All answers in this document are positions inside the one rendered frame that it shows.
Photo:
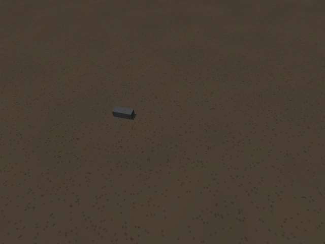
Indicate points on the carton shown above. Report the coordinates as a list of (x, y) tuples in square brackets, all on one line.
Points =
[(123, 112)]

